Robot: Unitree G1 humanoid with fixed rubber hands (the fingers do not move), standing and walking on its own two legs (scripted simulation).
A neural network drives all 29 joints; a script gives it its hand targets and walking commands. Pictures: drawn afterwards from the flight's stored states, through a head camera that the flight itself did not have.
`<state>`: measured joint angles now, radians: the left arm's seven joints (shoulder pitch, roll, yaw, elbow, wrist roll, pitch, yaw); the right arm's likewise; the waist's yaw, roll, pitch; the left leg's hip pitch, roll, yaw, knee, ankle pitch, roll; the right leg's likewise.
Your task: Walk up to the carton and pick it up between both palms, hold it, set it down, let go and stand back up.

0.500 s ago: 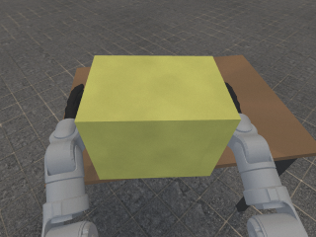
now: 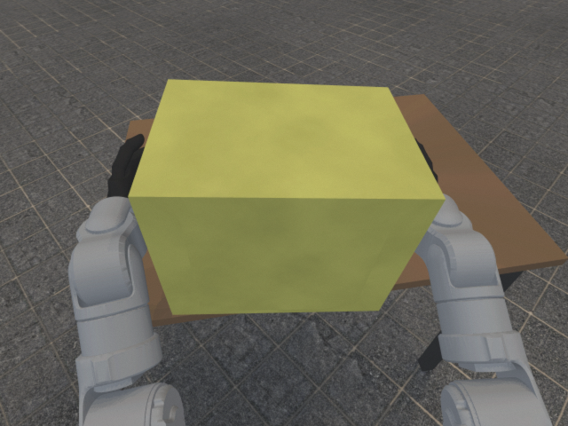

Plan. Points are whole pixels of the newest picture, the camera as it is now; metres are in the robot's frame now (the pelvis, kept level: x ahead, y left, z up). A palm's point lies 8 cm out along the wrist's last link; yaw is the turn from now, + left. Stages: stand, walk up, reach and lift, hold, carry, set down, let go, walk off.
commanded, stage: reach and lift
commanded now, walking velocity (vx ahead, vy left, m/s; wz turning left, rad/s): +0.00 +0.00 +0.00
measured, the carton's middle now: (279, 201) +0.35 +0.00 +0.16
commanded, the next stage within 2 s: hold in 0.70 s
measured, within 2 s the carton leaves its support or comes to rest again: neither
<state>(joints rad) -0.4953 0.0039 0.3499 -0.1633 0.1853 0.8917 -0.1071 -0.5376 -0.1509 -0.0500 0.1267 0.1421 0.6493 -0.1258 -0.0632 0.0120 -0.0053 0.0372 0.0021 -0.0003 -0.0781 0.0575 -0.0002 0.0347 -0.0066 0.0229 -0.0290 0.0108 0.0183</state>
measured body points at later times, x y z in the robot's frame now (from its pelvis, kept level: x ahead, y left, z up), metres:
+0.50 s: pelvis +0.02 +0.00 +0.00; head +0.01 -0.01 +0.45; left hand +0.36 +0.18 +0.19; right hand +0.37 -0.19 +0.17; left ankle +0.01 +0.12 -0.76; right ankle +0.00 -0.13 -0.76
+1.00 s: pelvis +0.01 +0.00 +0.00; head -0.01 -0.01 +0.45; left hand +0.37 +0.18 +0.22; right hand +0.38 -0.19 +0.20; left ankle +0.01 +0.12 -0.76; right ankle +0.00 -0.13 -0.76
